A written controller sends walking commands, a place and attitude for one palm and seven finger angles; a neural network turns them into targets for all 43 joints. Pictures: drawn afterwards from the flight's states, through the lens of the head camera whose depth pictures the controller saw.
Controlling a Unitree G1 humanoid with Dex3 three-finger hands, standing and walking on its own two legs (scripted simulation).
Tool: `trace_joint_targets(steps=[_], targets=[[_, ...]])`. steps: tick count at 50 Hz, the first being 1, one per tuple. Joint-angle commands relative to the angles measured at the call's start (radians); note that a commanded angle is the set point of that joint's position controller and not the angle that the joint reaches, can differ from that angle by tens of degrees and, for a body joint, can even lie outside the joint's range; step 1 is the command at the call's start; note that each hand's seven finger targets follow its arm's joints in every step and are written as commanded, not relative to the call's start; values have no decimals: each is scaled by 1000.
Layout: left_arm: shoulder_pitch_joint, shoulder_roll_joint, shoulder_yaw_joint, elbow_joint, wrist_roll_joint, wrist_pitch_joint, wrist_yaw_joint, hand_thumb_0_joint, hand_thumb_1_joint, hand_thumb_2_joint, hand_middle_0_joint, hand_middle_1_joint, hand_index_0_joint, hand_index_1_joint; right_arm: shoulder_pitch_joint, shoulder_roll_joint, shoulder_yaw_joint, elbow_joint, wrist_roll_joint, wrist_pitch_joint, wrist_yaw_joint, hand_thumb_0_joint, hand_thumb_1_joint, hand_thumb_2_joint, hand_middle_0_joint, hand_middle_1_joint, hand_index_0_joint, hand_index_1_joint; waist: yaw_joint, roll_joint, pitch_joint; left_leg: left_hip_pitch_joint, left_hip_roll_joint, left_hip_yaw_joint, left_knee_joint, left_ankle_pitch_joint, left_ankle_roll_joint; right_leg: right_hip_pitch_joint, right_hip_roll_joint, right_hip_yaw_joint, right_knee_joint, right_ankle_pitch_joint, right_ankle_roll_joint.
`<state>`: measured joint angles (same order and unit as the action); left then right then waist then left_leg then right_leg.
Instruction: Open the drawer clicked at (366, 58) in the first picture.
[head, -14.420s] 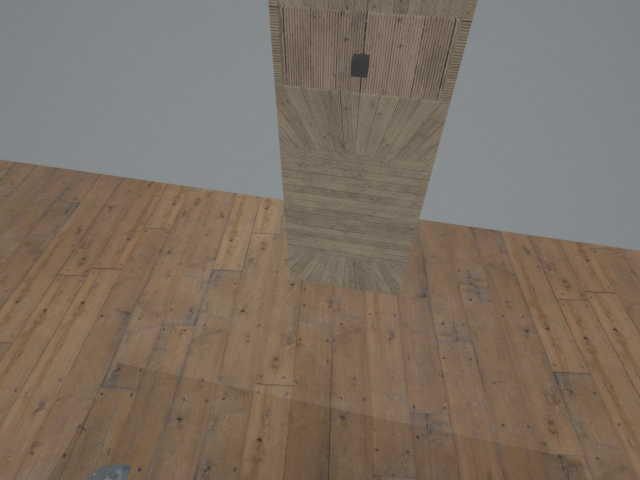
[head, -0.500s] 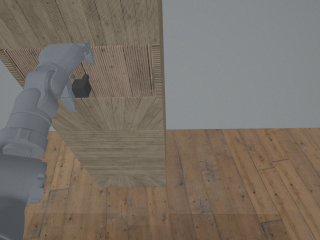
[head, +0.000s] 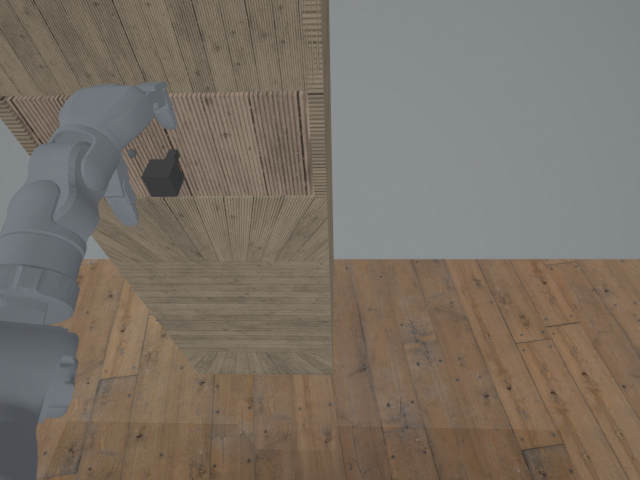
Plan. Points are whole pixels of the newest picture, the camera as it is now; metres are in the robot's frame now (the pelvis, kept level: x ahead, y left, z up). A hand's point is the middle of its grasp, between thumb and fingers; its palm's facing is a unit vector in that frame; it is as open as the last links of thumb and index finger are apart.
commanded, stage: lower the fingers behind the handle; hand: left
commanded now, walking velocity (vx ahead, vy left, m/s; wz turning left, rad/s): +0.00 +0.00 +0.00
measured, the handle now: (167, 169) +0.50 +0.22 +0.13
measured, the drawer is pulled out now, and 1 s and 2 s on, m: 0.00 0.00 0.00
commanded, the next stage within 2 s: close the thumb around the handle in 1.52 s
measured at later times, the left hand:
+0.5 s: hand (133, 179) +0.45 +0.24 +0.15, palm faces +0.00 -0.03 -1.00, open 13.8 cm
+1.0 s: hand (153, 194) +0.45 +0.23 +0.12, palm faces -0.01 -0.03 -1.00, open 13.8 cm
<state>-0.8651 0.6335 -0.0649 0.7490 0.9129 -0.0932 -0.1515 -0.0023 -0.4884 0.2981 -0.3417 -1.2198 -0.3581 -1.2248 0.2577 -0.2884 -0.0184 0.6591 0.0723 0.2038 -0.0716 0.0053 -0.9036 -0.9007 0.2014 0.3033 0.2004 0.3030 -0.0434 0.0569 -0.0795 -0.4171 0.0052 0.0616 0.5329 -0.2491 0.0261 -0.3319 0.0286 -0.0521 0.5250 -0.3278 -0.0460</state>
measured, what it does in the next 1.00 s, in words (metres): stands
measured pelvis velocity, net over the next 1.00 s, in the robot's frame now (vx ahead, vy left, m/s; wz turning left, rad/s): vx -0.01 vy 0.01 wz -0.01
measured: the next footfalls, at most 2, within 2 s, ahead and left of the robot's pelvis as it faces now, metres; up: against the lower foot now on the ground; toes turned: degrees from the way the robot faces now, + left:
none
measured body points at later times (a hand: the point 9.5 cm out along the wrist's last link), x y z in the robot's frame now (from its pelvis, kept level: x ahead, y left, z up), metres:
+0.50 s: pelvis +0.00 +0.01 +0.00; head +0.04 -0.01 +0.45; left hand +0.45 +0.24 +0.20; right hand +0.10 -0.25 -0.14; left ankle +0.01 +0.11 -0.73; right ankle -0.04 -0.09 -0.73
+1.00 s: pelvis -0.01 +0.01 -0.01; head +0.04 -0.01 +0.44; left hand +0.45 +0.23 +0.17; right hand +0.06 -0.26 -0.14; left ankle +0.01 +0.11 -0.73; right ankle -0.04 -0.09 -0.73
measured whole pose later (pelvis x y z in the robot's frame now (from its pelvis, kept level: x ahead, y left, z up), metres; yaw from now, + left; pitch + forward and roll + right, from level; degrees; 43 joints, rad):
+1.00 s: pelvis -0.01 +0.01 -0.01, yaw +0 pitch +10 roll +0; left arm -0.80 0.55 -0.08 0.80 0.97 -0.09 0.02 0.00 -0.49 0.30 -0.32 -1.20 -0.31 -1.22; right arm 0.28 -0.26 -0.03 0.67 0.05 0.21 -0.06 0.00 -0.90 -0.90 0.20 0.30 0.20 0.30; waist -0.05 0.05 -0.09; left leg -0.51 0.00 0.07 0.61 -0.27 0.04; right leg -0.43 0.02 -0.04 0.60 -0.34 -0.04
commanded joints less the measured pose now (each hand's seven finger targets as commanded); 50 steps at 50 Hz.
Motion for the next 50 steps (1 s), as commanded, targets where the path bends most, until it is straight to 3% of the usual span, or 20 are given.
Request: trace_joint_targets(steps=[1,3,4,10,11,16,20,23,24,27,30,33,36,39,40,43,44,45,48,50], targets=[[-406,273,117,-173,-11,22,38,0,-500,300,-300,-1200,-300,-1200,-16,-132,-43,-111,-5,-25,3,0,-900,-900,200,300,200,300,17,-45,-324,198,-27,-32,-2,352,40,99,-16,63,-46,445,21],[-412,229,86,-204,-12,20,40,0,-500,300,-300,-1200,-300,-1200,-23,-130,-46,-113,-6,-24,7,0,-900,-900,200,300,200,300,8,-39,-310,221,-22,-33,-1,349,40,65,-13,59,-52,416,20],[-388,221,84,-198,-15,18,38,0,-500,300,-300,-1200,-300,-1200,-20,-131,-47,-113,-5,-23,7,0,-900,-900,200,300,200,300,6,-73,-313,220,-21,-35,3,361,42,70,-12,56,-53,421,19],[-411,249,124,-347,-20,-14,68,0,-500,300,-300,-1200,-300,-1200,-20,-126,-57,-120,-15,-22,14,0,-900,-900,200,300,200,300,18,-11,-400,291,-24,-52,22,464,43,69,-3,56,-29,467,15],[-400,217,105,-338,-21,-11,75,0,-500,300,-300,-1200,-300,-1200,-21,-121,-58,-117,-17,-22,15,0,-900,-900,200,300,200,300,14,-10,-387,300,-21,-53,22,458,42,45,-2,51,-30,440,15],[-406,241,132,-246,-14,14,118,0,-500,300,-300,-1200,-300,-1200,-20,-125,-52,-90,-15,-22,13,0,-900,-900,200,300,200,300,12,-36,-331,249,-18,-53,14,384,35,12,0,41,-32,374,13],[-417,196,89,-281,9,31,136,0,-500,300,-300,-1200,-300,-1200,-17,-120,-57,-96,-20,-23,23,0,-900,-900,200,300,200,300,14,22,-388,296,-13,-58,29,435,31,-2,4,40,-21,375,6],[-392,160,60,-230,12,49,128,0,-500,300,-300,-1200,-300,-1200,-11,-122,-57,-94,-18,-19,20,0,-900,-900,200,300,200,300,1,-26,-353,274,-12,-59,29,396,33,-19,5,37,-24,356,9],[-391,157,56,-238,10,46,120,0,-500,300,-300,-1200,-300,-1200,-7,-125,-59,-97,-18,-18,19,0,-900,-900,200,300,200,300,0,-46,-372,274,-13,-60,29,414,34,-1,4,37,-24,368,8],[-407,138,35,-220,10,43,111,0,-500,300,-300,-1200,-300,-1200,-7,-122,-57,-101,-17,-15,14,0,-900,-900,200,300,200,300,-5,-42,-342,259,-16,-58,25,361,35,-24,3,39,-27,339,11],[-404,177,75,-222,14,20,115,0,-500,300,-300,-1200,-300,-1200,2,-122,-57,-101,-18,-15,10,0,-900,-900,200,300,200,300,5,-38,-349,251,-17,-60,28,366,36,-15,5,42,-20,341,7],[-394,173,85,-247,22,-4,139,0,-500,300,-300,-1200,-300,-1200,9,-114,-63,-102,-24,-17,12,0,-900,-900,200,300,200,300,12,7,-370,274,-14,-63,41,410,31,-36,9,39,-6,347,3],[-331,162,94,-196,21,8,158,0,-500,300,-300,-1200,-300,-1200,10,-115,-60,-101,-25,-14,18,0,-900,-900,200,300,200,300,22,-22,-342,234,-12,-57,38,392,31,-33,10,37,-5,341,4],[-325,211,131,-141,28,24,174,0,-500,300,-300,-1200,-300,-1200,12,-125,-56,-96,-24,-15,12,0,-900,-900,200,300,200,300,22,-74,-322,171,-13,-45,32,327,32,-7,5,42,-10,327,7],[-341,226,132,-145,35,26,182,0,-500,300,-300,-1200,-300,-1200,10,-124,-54,-99,-21,-15,11,0,-900,-900,200,300,200,300,23,-62,-328,157,-15,-42,28,308,32,-1,4,47,-7,321,9],[-400,197,95,-156,56,23,196,0,-500,300,-300,-1200,-300,-1200,27,-122,-60,-93,-21,-23,7,0,-900,-900,200,300,200,300,0,-30,-336,173,-15,-45,35,293,33,-39,7,47,-5,300,7],[-396,193,98,-173,55,11,198,0,-500,300,-300,-1200,-300,-1200,33,-121,-65,-92,-25,-25,7,0,-900,-900,200,300,200,300,1,-43,-371,191,-13,-45,43,324,36,-22,7,50,-4,320,6],[-386,206,105,-162,63,13,205,0,-500,300,-300,-1200,-300,-1200,32,-121,-65,-90,-24,-25,7,0,-900,-900,200,300,200,300,5,-11,-376,193,-16,-42,46,314,35,-31,8,54,-3,315,7],[-378,179,83,-93,62,32,209,0,-500,300,-300,-1200,-300,-1200,43,-121,-63,-82,-23,-26,4,0,-900,-900,200,300,200,300,-10,-30,-321,163,-13,-39,42,250,33,-65,7,50,-9,263,10],[-374,182,82,-81,57,29,207,0,-500,300,-300,-1200,-300,-1200,50,-125,-62,-83,-22,-26,3,0,-900,-900,200,300,200,300,-11,-46,-334,156,-14,-37,43,256,36,-49,6,53,-8,279,11]])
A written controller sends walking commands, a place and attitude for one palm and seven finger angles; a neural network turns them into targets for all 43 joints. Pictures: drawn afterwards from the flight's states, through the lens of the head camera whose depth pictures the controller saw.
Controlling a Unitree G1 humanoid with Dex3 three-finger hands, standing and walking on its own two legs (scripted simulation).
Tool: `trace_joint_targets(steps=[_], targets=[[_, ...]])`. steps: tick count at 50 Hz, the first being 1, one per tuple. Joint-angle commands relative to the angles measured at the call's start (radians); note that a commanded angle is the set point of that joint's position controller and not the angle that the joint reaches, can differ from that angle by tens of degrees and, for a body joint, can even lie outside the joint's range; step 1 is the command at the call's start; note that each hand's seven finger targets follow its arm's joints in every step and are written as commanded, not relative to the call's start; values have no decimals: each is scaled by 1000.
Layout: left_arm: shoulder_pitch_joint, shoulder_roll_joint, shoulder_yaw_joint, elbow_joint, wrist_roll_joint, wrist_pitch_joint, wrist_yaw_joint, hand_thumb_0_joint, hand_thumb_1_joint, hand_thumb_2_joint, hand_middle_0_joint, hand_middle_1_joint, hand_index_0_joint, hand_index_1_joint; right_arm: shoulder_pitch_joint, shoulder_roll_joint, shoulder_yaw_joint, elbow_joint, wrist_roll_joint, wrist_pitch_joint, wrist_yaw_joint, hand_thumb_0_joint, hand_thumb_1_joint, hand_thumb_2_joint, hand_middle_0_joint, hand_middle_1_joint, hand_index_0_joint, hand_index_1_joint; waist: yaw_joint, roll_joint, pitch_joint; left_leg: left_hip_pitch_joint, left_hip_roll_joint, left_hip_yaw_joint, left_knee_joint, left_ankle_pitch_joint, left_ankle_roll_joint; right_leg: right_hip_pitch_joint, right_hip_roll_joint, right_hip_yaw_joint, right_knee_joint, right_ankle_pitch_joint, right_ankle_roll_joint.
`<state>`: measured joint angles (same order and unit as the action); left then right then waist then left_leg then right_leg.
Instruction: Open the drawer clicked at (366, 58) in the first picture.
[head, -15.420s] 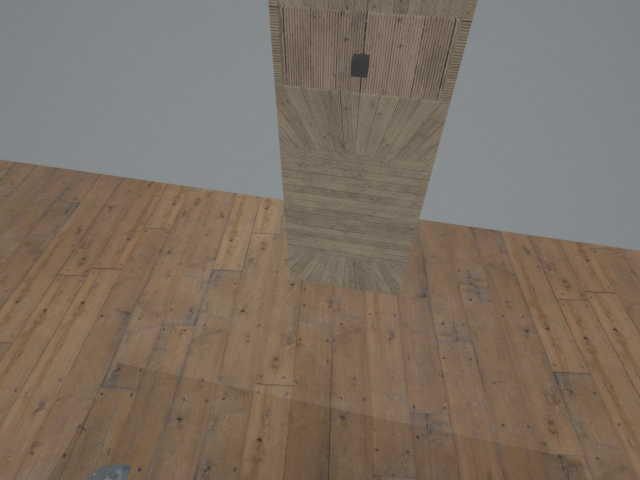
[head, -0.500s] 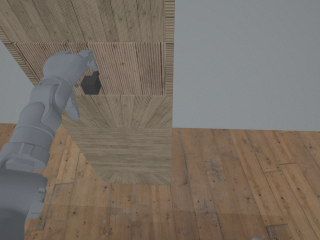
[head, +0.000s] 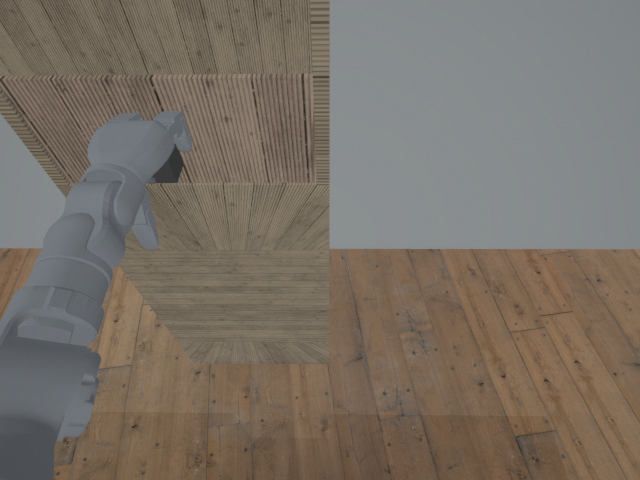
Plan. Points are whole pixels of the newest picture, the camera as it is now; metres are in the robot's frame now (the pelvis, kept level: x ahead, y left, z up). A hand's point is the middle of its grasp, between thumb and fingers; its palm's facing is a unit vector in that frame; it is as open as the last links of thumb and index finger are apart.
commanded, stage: lower the fingers behind the handle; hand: left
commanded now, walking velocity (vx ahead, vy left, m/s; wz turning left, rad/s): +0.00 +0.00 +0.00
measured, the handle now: (166, 154) +0.50 +0.21 +0.13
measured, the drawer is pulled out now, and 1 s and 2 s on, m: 0.00 0.00 0.02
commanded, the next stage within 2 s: close the thumb around the handle in 0.52 s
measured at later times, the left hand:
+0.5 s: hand (155, 186) +0.46 +0.22 +0.12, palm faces -0.03 -0.04 -1.00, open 13.8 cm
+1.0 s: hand (155, 185) +0.46 +0.22 +0.12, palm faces -0.03 -0.03 -1.00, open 9.9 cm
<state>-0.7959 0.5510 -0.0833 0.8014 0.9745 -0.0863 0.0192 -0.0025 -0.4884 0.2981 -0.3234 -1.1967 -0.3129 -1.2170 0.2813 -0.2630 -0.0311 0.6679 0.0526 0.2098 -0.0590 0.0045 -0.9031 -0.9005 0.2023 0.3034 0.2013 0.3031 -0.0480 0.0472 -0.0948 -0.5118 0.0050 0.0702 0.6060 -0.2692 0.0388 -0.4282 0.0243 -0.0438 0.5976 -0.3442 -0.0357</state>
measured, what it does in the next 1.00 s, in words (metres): stands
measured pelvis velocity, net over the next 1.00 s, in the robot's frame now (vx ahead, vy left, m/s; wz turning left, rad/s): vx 0.01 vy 0.00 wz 0.00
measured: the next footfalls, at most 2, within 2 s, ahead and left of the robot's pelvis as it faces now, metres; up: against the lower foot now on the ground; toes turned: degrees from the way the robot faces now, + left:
none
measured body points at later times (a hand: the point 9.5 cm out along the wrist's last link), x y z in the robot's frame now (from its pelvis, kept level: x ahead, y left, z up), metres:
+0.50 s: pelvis +0.01 +0.00 +0.00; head +0.05 -0.02 +0.45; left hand +0.46 +0.22 +0.17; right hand +0.07 -0.28 -0.13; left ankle +0.01 +0.10 -0.73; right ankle -0.03 -0.10 -0.73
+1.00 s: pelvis +0.01 +0.00 +0.00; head +0.05 -0.02 +0.45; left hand +0.46 +0.22 +0.17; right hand +0.09 -0.27 -0.13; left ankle +0.01 +0.10 -0.73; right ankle -0.03 -0.10 -0.73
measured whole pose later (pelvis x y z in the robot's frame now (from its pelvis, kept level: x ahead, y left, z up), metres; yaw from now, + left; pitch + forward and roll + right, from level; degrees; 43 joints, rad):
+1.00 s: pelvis +0.01 +0.00 +0.00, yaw +0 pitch +10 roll +0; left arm -0.75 0.54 -0.08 0.78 0.97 -0.08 0.03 0.00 0.10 0.55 -0.37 -1.26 -0.35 -1.26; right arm 0.27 -0.26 -0.04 0.67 0.05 0.22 -0.07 0.00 -0.90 -0.90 0.20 0.30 0.20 0.30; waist -0.04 0.05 -0.10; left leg -0.50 0.00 0.07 0.60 -0.28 0.03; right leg -0.41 0.03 -0.05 0.59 -0.36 -0.04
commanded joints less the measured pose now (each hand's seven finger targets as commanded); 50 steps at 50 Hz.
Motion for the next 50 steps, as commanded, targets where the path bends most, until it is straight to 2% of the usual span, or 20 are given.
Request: trace_joint_targets(steps=[1,4,6,9,10,12,15,17,20,22,27,31,37,39,40,43,44,45,48,50], targets=[[-432,291,126,-135,-6,19,38,0,-500,300,-300,-1200,-300,-1200,29,-151,-50,-96,-4,-32,-12,0,-900,-900,200,300,200,300,5,-35,-339,246,-15,-44,-29,275,24,64,9,48,-78,303,2],[-426,285,120,-132,-1,6,36,0,-500,300,-300,-1200,-300,-1200,34,-151,-47,-95,-6,-32,-16,0,-900,-900,200,300,200,300,-4,-48,-337,222,-17,-41,-22,291,26,81,6,51,-75,338,3],[-404,270,112,-142,4,-3,42,0,-500,300,-300,-1200,-300,-1200,33,-147,-51,-103,-6,-30,-14,0,-900,-900,200,300,200,300,3,-16,-336,232,-19,-40,-18,302,24,62,12,48,-67,344,1],[-421,278,127,-199,-3,-25,54,0,-500,300,-300,-1200,-300,-1200,38,-147,-57,-103,-10,-33,-15,0,-900,-900,200,300,200,300,0,-19,-370,252,-18,-41,-13,326,28,79,12,53,-69,361,1],[-411,302,145,-167,1,-19,60,0,-500,300,-300,-1200,-300,-1200,37,-149,-56,-98,-7,-32,-16,0,-900,-900,200,300,200,300,0,-28,-346,238,-18,-43,-15,308,27,70,14,51,-69,352,3],[-405,285,131,-162,-2,-9,62,0,-500,300,-300,-1200,-300,-1200,38,-148,-57,-94,-6,-33,-15,0,-900,-900,200,300,200,300,-2,-22,-342,236,-18,-37,-15,305,27,69,12,51,-70,358,5],[-407,336,165,-159,-1,-5,65,0,-500,300,-300,-1200,-300,-1200,35,-154,-54,-92,-3,-30,-18,0,-900,-900,200,300,200,300,3,-23,-346,224,-20,-38,-18,312,27,88,11,55,-68,374,4],[-410,277,118,-157,-4,3,62,0,-500,300,-300,-1200,-300,-1200,36,-147,-55,-90,-2,-31,-16,0,-900,-900,200,300,200,300,-7,-5,-328,239,-19,-36,-17,315,25,64,12,48,-71,366,3],[-396,333,167,-181,-5,-2,62,0,-500,300,-300,-1200,-300,-1200,33,-154,-57,-92,-5,-27,-16,0,-900,-900,200,300,200,300,10,-24,-378,246,-21,-36,-17,350,28,113,11,56,-66,412,5],[-383,299,144,-197,-8,-1,58,0,-500,300,-300,-1200,-300,-1200,28,-147,-56,-97,-5,-27,-14,0,-900,-900,200,300,200,300,10,-7,-373,258,-23,-33,-14,369,27,109,11,50,-64,432,4],[-364,289,144,-212,-12,-5,56,0,-500,300,-300,-1200,-300,-1200,17,-148,-57,-100,-4,-23,-12,0,-900,-900,200,300,200,300,11,-30,-350,256,-20,-36,-20,365,27,103,13,46,-67,418,4],[-391,273,123,-215,-5,1,57,0,-500,300,-300,-1200,-300,-1200,11,-147,-57,-97,-4,-23,-12,0,-900,-900,200,300,200,300,2,-8,-342,273,-20,-38,-19,365,27,80,13,46,-68,406,3],[-376,246,108,-215,-10,6,54,0,-164,444,-324,-1236,-324,-1236,9,-144,-57,-97,-5,-21,-11,0,-900,-900,200,300,200,300,3,-22,-349,290,-20,-44,-17,379,26,77,14,41,-67,406,2],[-381,261,118,-214,-13,8,51,0,-52,492,-332,-1248,-332,-1248,9,-148,-56,-94,-6,-22,-12,0,-900,-900,200,300,200,300,0,-46,-350,282,-18,-42,-16,388,29,92,11,46,-72,424,3],[-375,270,123,-201,-11,12,51,0,4,516,-336,-1254,-336,-1254,3,-147,-54,-96,-3,-19,-13,0,-900,-900,200,300,200,300,5,-24,-340,270,-22,-39,-20,366,27,93,10,47,-71,413,3],[-409,242,93,-203,-7,16,49,0,172,588,-348,-1272,-348,-1272,6,-145,-52,-94,-3,-21,-12,0,-900,-900,200,300,200,300,-4,-13,-325,278,-21,-45,-21,352,24,63,12,40,-71,383,1],[-419,239,90,-205,-6,11,46,0,228,612,-352,-1278,-352,-1278,11,-146,-54,-90,-5,-21,-12,0,-900,-900,200,300,200,300,-11,-34,-335,284,-18,-46,-17,373,26,71,10,42,-73,397,0],[-393,262,116,-206,-8,11,46,0,284,636,-356,-1284,-356,-1284,8,-146,-56,-92,-5,-21,-13,0,-900,-900,200,300,200,300,4,-20,-355,288,-20,-42,-17,374,26,85,10,46,-70,407,1],[-408,235,92,-219,-12,9,45,0,452,708,-368,-1302,-368,-1302,9,-142,-54,-95,-6,-21,-12,0,-900,-900,200,300,200,300,1,-5,-350,292,-22,-43,-18,374,25,76,10,42,-69,407,0],[-376,278,134,-215,-16,2,42,0,564,756,-376,-1314,-376,-1314,10,-147,-56,-94,-7,-18,-13,0,-900,-900,200,300,200,300,12,-34,-378,282,-23,-39,-13,403,28,123,8,51,-64,463,3]])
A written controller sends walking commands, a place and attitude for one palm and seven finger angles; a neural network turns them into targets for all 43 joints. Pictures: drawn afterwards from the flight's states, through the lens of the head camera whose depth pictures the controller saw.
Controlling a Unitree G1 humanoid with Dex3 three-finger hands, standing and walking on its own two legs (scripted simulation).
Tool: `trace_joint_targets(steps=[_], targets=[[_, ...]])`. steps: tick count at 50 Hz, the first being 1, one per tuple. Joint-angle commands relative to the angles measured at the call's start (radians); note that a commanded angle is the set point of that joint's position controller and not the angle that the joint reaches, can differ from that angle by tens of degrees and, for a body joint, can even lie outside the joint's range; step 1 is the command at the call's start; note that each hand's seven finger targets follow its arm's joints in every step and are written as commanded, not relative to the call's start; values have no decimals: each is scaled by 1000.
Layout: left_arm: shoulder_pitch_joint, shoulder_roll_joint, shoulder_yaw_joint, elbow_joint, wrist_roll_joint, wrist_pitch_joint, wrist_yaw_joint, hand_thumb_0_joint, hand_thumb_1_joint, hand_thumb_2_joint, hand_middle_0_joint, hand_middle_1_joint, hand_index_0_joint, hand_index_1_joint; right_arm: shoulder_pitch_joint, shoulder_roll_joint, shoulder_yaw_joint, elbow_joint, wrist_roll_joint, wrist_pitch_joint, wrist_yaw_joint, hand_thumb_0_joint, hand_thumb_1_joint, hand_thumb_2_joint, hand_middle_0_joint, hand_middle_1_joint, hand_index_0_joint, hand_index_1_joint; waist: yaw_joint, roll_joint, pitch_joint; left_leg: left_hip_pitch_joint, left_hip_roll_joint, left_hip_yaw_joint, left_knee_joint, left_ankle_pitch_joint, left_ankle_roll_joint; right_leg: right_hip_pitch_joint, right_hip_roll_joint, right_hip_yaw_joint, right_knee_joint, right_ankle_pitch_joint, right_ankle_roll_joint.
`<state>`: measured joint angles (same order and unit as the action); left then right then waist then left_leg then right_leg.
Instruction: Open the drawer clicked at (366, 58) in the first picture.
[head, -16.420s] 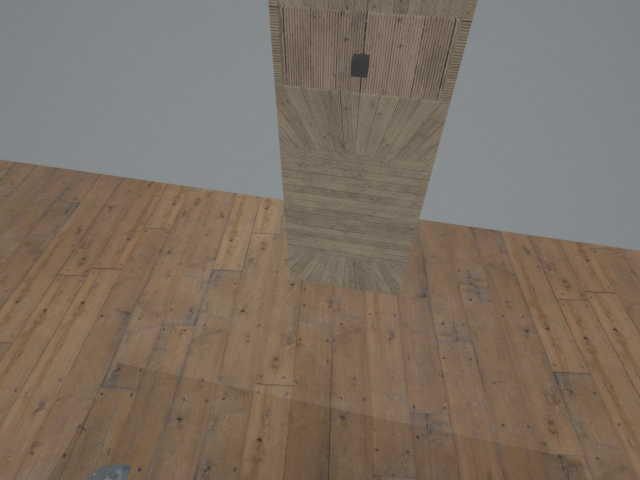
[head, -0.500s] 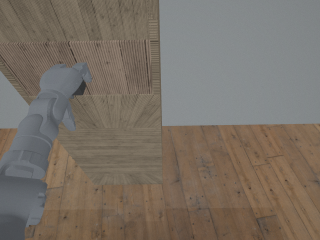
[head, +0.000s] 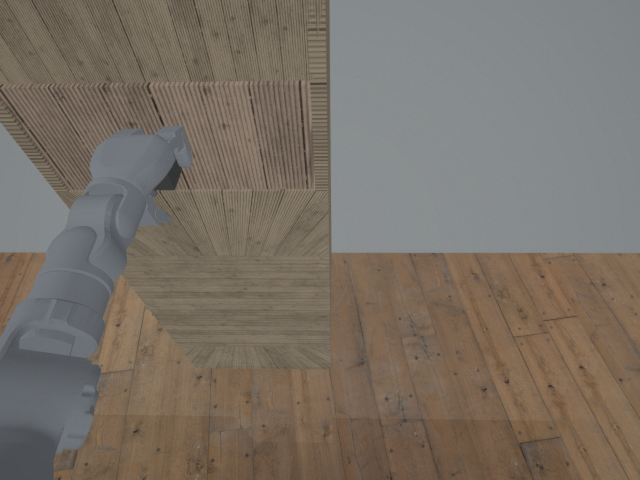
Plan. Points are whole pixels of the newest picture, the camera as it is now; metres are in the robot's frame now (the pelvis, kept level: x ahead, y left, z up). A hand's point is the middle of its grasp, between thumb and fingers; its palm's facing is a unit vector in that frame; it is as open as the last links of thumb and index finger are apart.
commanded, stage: close the thumb around the handle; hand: left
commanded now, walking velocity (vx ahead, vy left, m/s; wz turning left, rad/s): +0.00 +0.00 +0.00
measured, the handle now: (164, 161) +0.49 +0.22 +0.13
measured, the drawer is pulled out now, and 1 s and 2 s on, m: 0.00 0.02 0.10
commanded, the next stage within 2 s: pull the drawer open in 0.32 s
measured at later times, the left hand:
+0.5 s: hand (153, 195) +0.45 +0.23 +0.11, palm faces -0.02 -0.05 -1.00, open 7.1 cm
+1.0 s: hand (149, 207) +0.43 +0.23 +0.11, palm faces +0.02 -0.08 -1.00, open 7.0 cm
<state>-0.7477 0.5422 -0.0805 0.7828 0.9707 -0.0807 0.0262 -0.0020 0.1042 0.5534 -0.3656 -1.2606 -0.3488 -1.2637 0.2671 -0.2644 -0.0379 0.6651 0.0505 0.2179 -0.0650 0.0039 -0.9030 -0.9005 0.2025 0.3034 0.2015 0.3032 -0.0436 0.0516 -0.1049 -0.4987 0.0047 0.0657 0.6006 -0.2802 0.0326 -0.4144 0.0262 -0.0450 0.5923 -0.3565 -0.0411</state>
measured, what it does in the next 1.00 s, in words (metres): stands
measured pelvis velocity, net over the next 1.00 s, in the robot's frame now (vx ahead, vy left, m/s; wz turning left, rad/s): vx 0.02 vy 0.01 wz -0.02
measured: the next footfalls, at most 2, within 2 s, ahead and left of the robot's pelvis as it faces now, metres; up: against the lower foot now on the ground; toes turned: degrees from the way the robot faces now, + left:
none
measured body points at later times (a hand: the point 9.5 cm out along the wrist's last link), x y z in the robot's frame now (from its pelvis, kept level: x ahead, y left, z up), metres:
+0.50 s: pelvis +0.00 +0.00 +0.00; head +0.04 -0.01 +0.45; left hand +0.44 +0.23 +0.17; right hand +0.07 -0.27 -0.13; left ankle +0.01 +0.10 -0.73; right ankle -0.04 -0.09 -0.73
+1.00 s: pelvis +0.02 +0.01 +0.00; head +0.05 -0.02 +0.45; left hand +0.42 +0.23 +0.17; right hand +0.14 -0.26 -0.12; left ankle +0.01 +0.10 -0.73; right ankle -0.04 -0.09 -0.73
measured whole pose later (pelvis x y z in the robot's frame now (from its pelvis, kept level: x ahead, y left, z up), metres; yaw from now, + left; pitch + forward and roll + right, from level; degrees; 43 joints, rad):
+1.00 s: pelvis +0.02 +0.01 +0.00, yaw -1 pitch +9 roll +0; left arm -0.47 0.52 -0.07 0.41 0.91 0.02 0.01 0.02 0.55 0.72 -0.42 -1.35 -0.32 -1.35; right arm 0.20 -0.28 -0.03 0.63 0.05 0.21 -0.05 0.01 -0.90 -0.90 0.20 0.30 0.20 0.30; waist -0.01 0.06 -0.10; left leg -0.41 0.00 0.09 0.55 -0.30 0.04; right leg -0.33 0.02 -0.02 0.53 -0.36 -0.03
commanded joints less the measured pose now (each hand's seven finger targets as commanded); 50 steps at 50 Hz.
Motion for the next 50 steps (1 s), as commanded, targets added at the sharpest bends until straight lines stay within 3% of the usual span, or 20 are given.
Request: trace_joint_targets(steps=[1,3,4,6,8,9,17,19,21,25,29,31,32,35,39,42,45,47,48,50], targets=[[-405,305,147,-198,-9,-4,34,0,620,780,-380,-1320,-380,-1320,22,-146,-48,-96,-6,-24,-9,0,-900,-900,200,300,200,300,16,-32,-377,266,-24,-35,-10,418,33,115,7,50,-53,477,8],[-398,265,116,-202,-16,-5,31,0,732,828,-388,-1332,-388,-1332,15,-141,-45,-100,-3,-23,-8,0,-900,-900,200,300,200,300,11,-30,-340,251,-26,-33,-16,390,32,103,6,48,-62,457,9],[-403,267,118,-199,-16,-10,29,0,788,852,-392,-1338,-392,-1338,15,-144,-47,-95,-5,-24,-7,0,-900,-900,200,300,200,300,2,-50,-331,251,-21,-33,-14,398,34,102,4,48,-67,466,9],[-415,286,129,-208,-9,-11,35,0,900,900,-400,-1350,-400,-1350,15,-146,-48,-93,-3,-22,-8,0,-900,-900,200,300,200,300,7,-23,-327,257,-21,-35,-17,392,32,85,8,47,-62,447,7],[-396,283,130,-200,-8,-7,37,0,900,900,-400,-1350,-400,-1350,16,-144,-47,-95,-4,-24,-6,0,-900,-900,200,300,200,300,12,-14,-327,258,-21,-35,-20,386,31,84,9,45,-64,429,5],[-386,288,135,-202,-10,-10,35,0,900,900,-400,-1350,-400,-1350,17,-147,-49,-94,-5,-23,-7,0,-900,-900,200,300,200,300,11,-45,-343,257,-20,-35,-16,398,34,100,8,49,-66,446,6],[-431,323,148,-169,6,7,51,0,900,900,-400,-1350,-400,-1350,19,-148,-44,-85,-3,-26,-15,0,-900,-900,200,300,200,300,5,-18,-327,234,-21,-31,-21,355,31,87,6,50,-66,417,7],[-426,331,157,-163,2,4,48,0,900,900,-400,-1350,-400,-1350,21,-150,-45,-84,-4,-27,-17,0,-900,-900,200,300,200,300,2,-50,-339,231,-20,-29,-18,364,34,105,3,53,-71,431,9],[-440,330,146,-159,3,6,49,0,900,900,-400,-1350,-400,-1350,17,-149,-42,-87,-1,-27,-19,0,-900,-900,200,300,200,300,2,-19,-328,227,-22,-28,-24,332,31,88,3,52,-71,400,10],[-345,319,161,-202,-3,-4,47,0,900,900,-400,-1350,-400,-1350,4,-142,-44,-109,-3,-26,-12,0,-900,-900,200,300,200,300,33,0,-369,250,-22,-27,-24,383,31,128,6,52,-63,437,6],[-231,315,182,-251,-22,-3,38,0,900,900,-400,-1350,-400,-1350,-18,-146,-44,-132,-2,-24,-6,0,-900,-900,200,300,200,300,51,-45,-361,237,-17,-26,-35,399,33,167,6,52,-66,466,7],[-190,312,185,-326,-27,-1,38,0,900,900,-400,-1350,-400,-1350,-31,-145,-46,-148,-2,-24,-2,0,-900,-900,200,300,200,300,60,-18,-369,255,-18,-27,-35,439,33,175,8,52,-56,499,8],[-141,291,179,-340,-33,8,36,0,900,900,-400,-1350,-400,-1350,-39,-141,-48,-155,-2,-24,2,0,-900,-900,200,300,200,300,64,-22,-366,264,-17,-25,-35,450,34,175,8,50,-59,503,9],[-78,303,199,-411,-45,28,33,0,900,900,-400,-1350,-400,-1350,-56,-148,-47,-165,0,-25,11,0,-900,-900,200,300,200,300,70,-22,-350,279,-9,-29,-38,493,34,180,9,49,-62,520,10],[13,290,205,-532,-54,65,31,0,900,900,-400,-1350,-400,-1350,-77,-147,-51,-177,-3,-30,22,0,-900,-900,200,300,200,300,80,-1,-380,328,-4,-31,-32,605,32,201,7,52,-62,576,14],[60,277,200,-560,-63,104,24,0,900,900,-400,-1350,-400,-1350,-95,-145,-46,-177,0,-33,24,0,-900,-900,200,300,200,300,76,-25,-337,321,-5,-31,-39,589,31,199,9,47,-67,580,19],[118,306,231,-626,-65,125,18,0,900,900,-400,-1350,-400,-1350,-113,-144,-42,-181,-2,-35,26,0,-900,-900,200,300,200,300,89,-8,-354,346,-4,-33,-38,652,30,227,6,50,-66,625,19],[-143,277,158,-536,-48,138,15,0,900,900,-400,-1350,-400,-1350,-94,-150,-37,-130,3,-32,11,0,-900,-900,200,300,200,300,27,-12,-298,342,-5,-34,-34,577,26,140,12,40,-76,556,19],[-216,260,133,-491,-45,141,12,0,900,900,-400,-1350,-400,-1350,-80,-149,-37,-116,3,-35,7,0,-900,-900,200,300,200,300,11,-18,-278,342,-4,-35,-30,549,25,109,13,36,-82,527,16],[-212,313,174,-455,-30,138,8,0,900,900,-400,-1350,-400,-1350,-75,-152,-38,-108,1,-36,-2,0,-900,-900,200,300,200,300,27,-23,-316,343,-11,-34,-28,550,27,139,12,43,-80,537,12]])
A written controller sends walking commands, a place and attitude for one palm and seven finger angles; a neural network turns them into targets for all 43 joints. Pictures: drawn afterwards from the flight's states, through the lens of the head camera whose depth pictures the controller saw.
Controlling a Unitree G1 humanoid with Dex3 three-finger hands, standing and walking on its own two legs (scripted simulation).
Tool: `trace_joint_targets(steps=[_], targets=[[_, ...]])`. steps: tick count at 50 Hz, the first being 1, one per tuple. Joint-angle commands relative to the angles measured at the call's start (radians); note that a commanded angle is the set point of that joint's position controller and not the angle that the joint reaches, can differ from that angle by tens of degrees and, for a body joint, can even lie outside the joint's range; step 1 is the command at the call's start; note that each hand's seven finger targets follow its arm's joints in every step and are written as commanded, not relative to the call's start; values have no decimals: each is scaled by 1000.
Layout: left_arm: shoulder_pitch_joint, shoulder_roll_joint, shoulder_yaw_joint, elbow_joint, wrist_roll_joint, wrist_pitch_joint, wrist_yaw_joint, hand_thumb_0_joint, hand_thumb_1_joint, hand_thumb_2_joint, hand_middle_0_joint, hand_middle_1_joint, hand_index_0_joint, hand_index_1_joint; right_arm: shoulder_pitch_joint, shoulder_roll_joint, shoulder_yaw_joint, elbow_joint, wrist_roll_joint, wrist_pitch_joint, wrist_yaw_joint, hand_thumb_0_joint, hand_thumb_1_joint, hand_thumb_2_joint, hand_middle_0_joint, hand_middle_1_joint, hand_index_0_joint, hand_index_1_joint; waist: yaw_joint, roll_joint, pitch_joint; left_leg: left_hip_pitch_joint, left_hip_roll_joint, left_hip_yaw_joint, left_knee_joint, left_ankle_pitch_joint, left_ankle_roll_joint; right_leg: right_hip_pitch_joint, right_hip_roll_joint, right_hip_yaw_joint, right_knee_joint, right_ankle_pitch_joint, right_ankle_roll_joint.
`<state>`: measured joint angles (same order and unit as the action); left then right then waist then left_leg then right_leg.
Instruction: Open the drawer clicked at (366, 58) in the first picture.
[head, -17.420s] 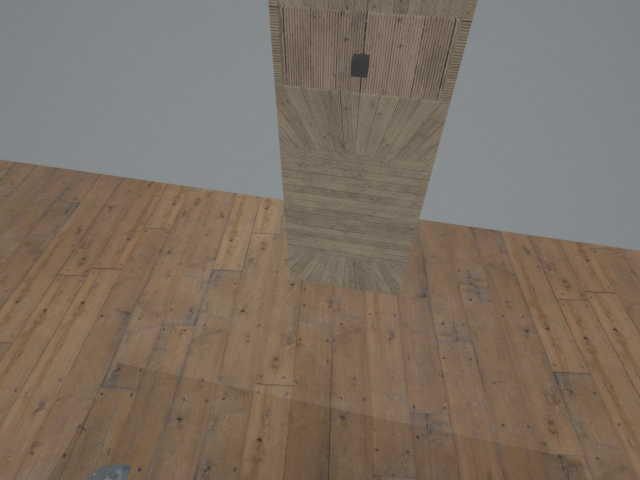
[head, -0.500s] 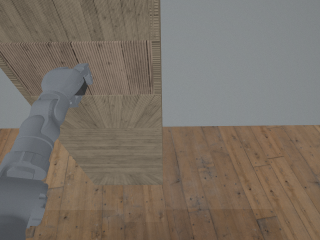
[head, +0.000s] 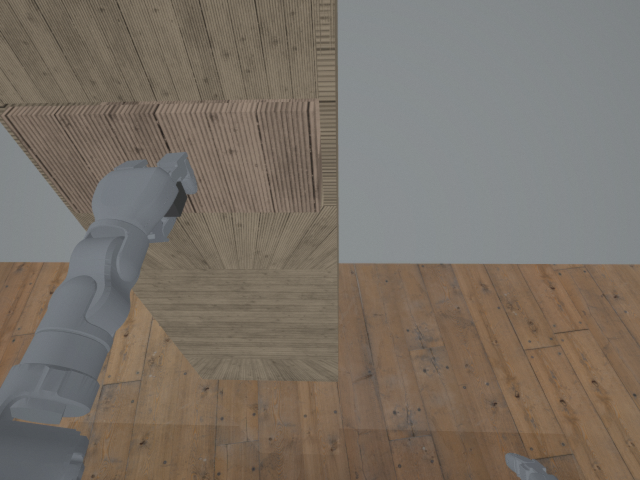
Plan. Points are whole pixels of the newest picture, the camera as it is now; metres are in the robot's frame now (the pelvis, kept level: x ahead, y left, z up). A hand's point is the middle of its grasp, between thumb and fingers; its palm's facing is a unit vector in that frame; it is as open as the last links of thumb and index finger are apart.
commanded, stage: pull the drawer open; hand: left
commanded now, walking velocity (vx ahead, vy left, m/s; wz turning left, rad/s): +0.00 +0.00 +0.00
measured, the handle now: (170, 187) +0.45 +0.22 +0.13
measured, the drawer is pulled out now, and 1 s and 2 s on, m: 0.02 0.10 0.11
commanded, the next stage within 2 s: none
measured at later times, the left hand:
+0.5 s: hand (156, 230) +0.39 +0.22 +0.11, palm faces +0.00 -0.07 -1.00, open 7.1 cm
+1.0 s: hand (139, 279) +0.32 +0.22 +0.11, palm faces +0.04 -0.09 -0.99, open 7.0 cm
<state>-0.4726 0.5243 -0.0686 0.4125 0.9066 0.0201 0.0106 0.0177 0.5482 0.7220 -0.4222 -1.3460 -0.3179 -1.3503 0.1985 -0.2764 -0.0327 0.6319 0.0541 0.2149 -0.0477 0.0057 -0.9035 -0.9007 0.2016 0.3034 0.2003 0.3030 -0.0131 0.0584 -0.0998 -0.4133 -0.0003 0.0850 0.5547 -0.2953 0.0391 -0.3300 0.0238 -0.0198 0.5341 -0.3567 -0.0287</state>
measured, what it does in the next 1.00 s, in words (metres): stands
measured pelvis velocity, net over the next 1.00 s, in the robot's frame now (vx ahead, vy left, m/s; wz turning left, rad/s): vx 0.00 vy -0.01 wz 0.02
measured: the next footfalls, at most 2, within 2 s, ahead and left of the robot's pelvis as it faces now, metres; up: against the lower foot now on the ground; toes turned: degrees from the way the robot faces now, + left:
none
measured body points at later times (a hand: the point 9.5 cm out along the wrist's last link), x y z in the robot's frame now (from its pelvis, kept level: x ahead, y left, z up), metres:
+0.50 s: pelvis -0.02 -0.01 +0.00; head +0.01 -0.04 +0.45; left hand +0.39 +0.23 +0.16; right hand +0.08 -0.27 -0.13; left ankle -0.02 +0.09 -0.73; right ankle -0.06 -0.10 -0.73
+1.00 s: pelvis +0.00 -0.01 +0.00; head +0.01 -0.04 +0.45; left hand +0.31 +0.23 +0.16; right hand +0.21 -0.24 -0.10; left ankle -0.02 +0.09 -0.73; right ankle -0.06 -0.10 -0.73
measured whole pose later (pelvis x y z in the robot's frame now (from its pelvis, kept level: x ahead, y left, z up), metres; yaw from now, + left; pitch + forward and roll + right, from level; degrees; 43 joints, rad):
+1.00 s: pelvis +0.00 -0.01 +0.00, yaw +1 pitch +5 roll +0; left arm -0.18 0.51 -0.09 0.08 0.87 0.05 0.01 0.03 0.60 0.74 -0.42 -1.35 -0.25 -1.32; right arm 0.07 -0.27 0.00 0.61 0.04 0.18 -0.05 0.01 -0.90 -0.90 0.20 0.30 0.20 0.30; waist 0.06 0.07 -0.08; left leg -0.34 -0.01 0.06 0.54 -0.29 0.03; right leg -0.26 0.02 -0.04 0.53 -0.36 -0.04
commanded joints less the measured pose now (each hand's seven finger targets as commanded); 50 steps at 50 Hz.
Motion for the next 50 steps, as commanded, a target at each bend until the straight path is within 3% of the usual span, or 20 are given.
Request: trace_joint_targets(steps=[1,3,5,8,10,12,16,21,24,26,30,31,37,39,40,42,44,45,48,50], targets=[[-500,318,144,-57,44,39,22,0,900,900,-400,-1350,-400,-1350,-10,-136,-38,-74,-4,-29,-24,0,-900,-900,200,300,200,300,2,-14,-324,254,-13,-52,19,557,19,56,13,16,-16,539,-2],[-538,267,98,-38,52,31,17,0,900,900,-400,-1350,-400,-1350,-12,-127,-35,-67,-4,-24,-26,0,-900,-900,200,300,200,300,-8,-3,-321,267,-14,-60,23,548,17,25,13,10,-15,508,-6],[-564,279,105,-22,48,17,14,0,900,900,-400,-1350,-400,-1350,-11,-129,-35,-60,-6,-22,-25,0,-900,-900,200,300,200,300,-7,2,-331,268,-12,-62,27,538,16,26,10,11,-14,505,-9],[-606,237,66,-1,49,1,16,0,900,900,-400,-1350,-400,-1350,-14,-121,-33,-68,-7,-17,-26,0,-900,-900,200,300,200,300,-11,-4,-335,262,-18,-68,30,518,17,17,9,8,-10,494,-10],[-632,260,81,10,49,-14,18,0,900,900,-400,-1350,-400,-1350,-11,-122,-34,-68,-9,-17,-28,0,-900,-900,200,300,200,300,-10,-13,-356,252,-20,-64,29,485,19,34,6,14,-12,484,-9],[-607,265,91,50,49,-23,19,0,900,900,-400,-1350,-400,-1350,-14,-120,-30,-76,-8,-15,-31,0,-900,-900,200,300,200,300,-1,-21,-328,216,-25,-62,23,434,20,37,6,15,-14,461,-9],[-507,271,114,17,45,-50,19,0,900,900,-400,-1350,-400,-1350,-29,-118,-30,-104,-9,-14,-26,0,-900,-900,200,300,200,300,23,-27,-332,193,-26,-58,12,409,23,71,4,20,-13,460,-9],[-272,276,165,-106,19,-61,20,0,900,900,-400,-1350,-400,-1350,-53,-116,-35,-153,-10,-20,-11,0,-900,-900,200,300,200,300,62,-46,-343,177,-23,-56,0,434,27,139,4,27,-8,504,-6],[-113,327,235,-210,-1,-52,18,0,900,900,-400,-1350,-400,-1350,-74,-122,-38,-176,-12,-24,-4,0,-900,-900,200,300,200,300,85,-56,-366,177,-24,-52,-1,474,27,198,-1,39,2,587,0],[-48,296,223,-266,-18,-39,19,0,900,900,-400,-1350,-400,-1350,-84,-119,-36,-185,-9,-32,1,0,-900,-900,200,300,200,300,81,-60,-327,170,-22,-50,-6,475,26,188,0,32,4,598,5],[64,331,274,-376,-32,-1,33,0,900,900,-400,-1350,-400,-1350,-108,-122,-35,-193,-8,-46,6,0,-900,-900,200,300,200,300,93,-44,-309,185,-19,-48,-10,502,23,196,-1,34,1,612,9],[71,309,253,-390,-30,12,34,0,900,900,-400,-1350,-400,-1350,-118,-121,-34,-189,-7,-49,6,0,-900,-900,200,300,200,300,86,-22,-282,194,-18,-46,-12,502,21,171,3,30,-5,592,8],[231,302,280,-528,-48,57,39,0,900,900,-400,-1350,-400,-1350,-158,-110,-25,-195,-12,-65,13,0,-900,-900,200,300,200,300,101,-21,-276,232,-13,-52,-15,570,15,189,0,25,-7,626,12],[290,327,315,-576,-60,65,40,0,900,900,-400,-1350,-400,-1350,-176,-112,-20,-197,-16,-67,16,0,-900,-900,200,300,200,300,113,-19,-300,250,-11,-53,-12,616,13,213,-3,28,-5,660,13],[283,292,279,-611,-58,67,38,0,900,900,-400,-1350,-400,-1350,-187,-106,-16,-198,-16,-70,19,0,-900,-900,200,300,200,300,107,6,-287,260,-11,-55,-15,625,11,201,-5,27,-5,660,14],[349,285,289,-655,-66,75,40,0,900,900,-400,-1350,-400,-1350,-191,-101,-13,-203,-21,-77,24,0,-900,-900,200,300,200,300,114,6,-281,280,-6,-58,-12,662,8,197,-3,20,-9,667,16],[38,271,220,-542,-44,82,40,0,900,900,-400,-1350,-400,-1350,-170,-115,-9,-146,-16,-72,6,0,-900,-900,200,300,200,300,43,-52,-204,264,-7,-51,-11,566,9,111,9,14,-36,583,13],[-48,288,221,-492,-32,83,43,0,900,900,-400,-1350,-400,-1350,-171,-114,-9,-136,-12,-76,-3,0,-900,-900,200,300,200,300,36,-37,-185,256,-9,-53,-14,509,7,79,14,14,-43,535,12],[-22,286,213,-428,0,87,38,0,900,900,-400,-1350,-400,-1350,-177,-102,-3,-130,-14,-73,-18,0,-900,-900,200,300,200,300,63,-29,-224,267,-25,-54,-20,488,8,111,12,13,-43,519,4],[-106,277,182,-459,5,80,30,0,900,900,-400,-1350,-400,-1350,-188,-98,-1,-126,-15,-71,-19,0,-900,-900,200,300,200,300,59,5,-280,294,-27,-56,-11,514,8,129,4,20,-36,550,1]])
